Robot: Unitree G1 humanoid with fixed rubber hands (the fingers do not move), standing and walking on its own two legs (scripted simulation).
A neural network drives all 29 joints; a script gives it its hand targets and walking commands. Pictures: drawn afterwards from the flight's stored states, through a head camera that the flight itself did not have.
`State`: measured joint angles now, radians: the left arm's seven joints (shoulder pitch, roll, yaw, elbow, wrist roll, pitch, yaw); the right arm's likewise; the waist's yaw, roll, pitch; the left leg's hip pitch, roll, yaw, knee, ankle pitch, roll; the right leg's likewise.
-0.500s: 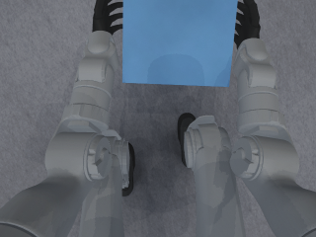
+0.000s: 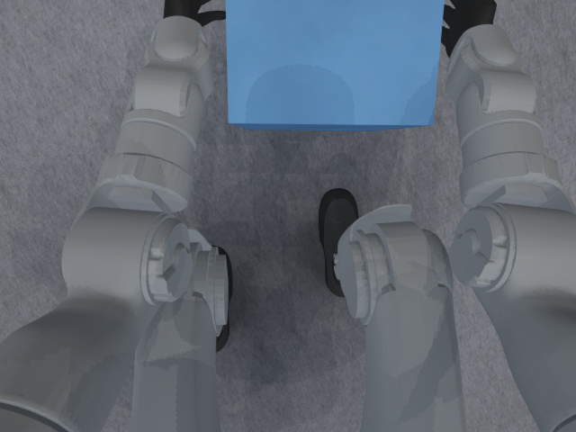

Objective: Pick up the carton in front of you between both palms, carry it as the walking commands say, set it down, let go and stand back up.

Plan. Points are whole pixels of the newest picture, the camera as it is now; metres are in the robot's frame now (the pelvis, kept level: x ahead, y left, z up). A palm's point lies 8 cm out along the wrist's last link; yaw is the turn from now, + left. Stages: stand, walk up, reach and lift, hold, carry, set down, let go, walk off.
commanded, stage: set down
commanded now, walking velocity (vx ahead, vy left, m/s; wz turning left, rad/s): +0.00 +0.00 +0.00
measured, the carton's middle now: (320, 50) +0.51 -0.13 -0.24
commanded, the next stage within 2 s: none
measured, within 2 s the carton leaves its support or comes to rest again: rests again in 0.18 s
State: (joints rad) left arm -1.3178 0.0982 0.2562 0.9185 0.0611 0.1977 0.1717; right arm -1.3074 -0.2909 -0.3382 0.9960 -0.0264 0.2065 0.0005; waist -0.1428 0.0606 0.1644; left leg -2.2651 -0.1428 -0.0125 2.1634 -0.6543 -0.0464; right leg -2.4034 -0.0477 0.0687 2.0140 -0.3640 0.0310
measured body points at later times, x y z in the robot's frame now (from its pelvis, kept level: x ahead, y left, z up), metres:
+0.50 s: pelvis -0.01 +0.00 -0.01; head +0.35 -0.04 +0.25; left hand +0.55 +0.02 -0.18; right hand +0.49 -0.29 -0.18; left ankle +0.09 +0.11 -0.35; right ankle +0.15 -0.14 -0.35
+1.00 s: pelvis -0.01 -0.01 +0.00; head +0.37 -0.04 +0.23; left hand +0.55 +0.07 -0.21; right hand +0.47 -0.32 -0.21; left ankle +0.09 +0.12 -0.35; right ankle +0.15 -0.14 -0.35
